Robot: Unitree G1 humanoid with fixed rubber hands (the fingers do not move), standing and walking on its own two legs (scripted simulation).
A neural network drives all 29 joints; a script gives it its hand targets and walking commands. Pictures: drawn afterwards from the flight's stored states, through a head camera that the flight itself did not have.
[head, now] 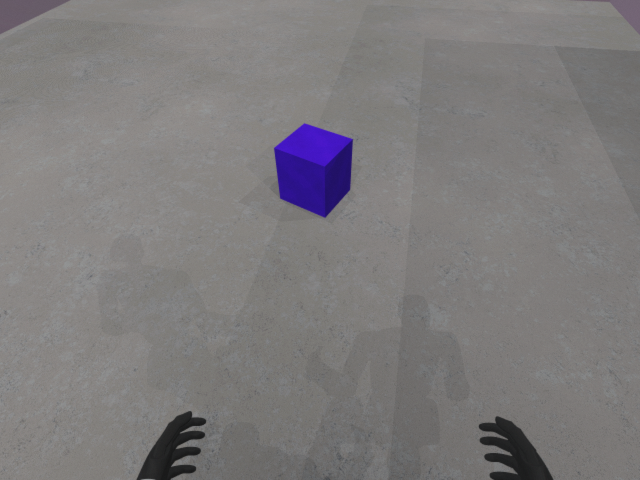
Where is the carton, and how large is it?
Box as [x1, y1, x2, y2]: [274, 123, 352, 216]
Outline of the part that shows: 304,123 274,148 280,198 317,214 325,216 349,189 352,139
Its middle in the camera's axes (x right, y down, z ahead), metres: -0.02 -0.33 +1.78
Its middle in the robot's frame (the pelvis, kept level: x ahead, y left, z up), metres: +1.50 +0.08 -0.62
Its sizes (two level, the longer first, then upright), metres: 0.259 0.235 0.290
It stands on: the floor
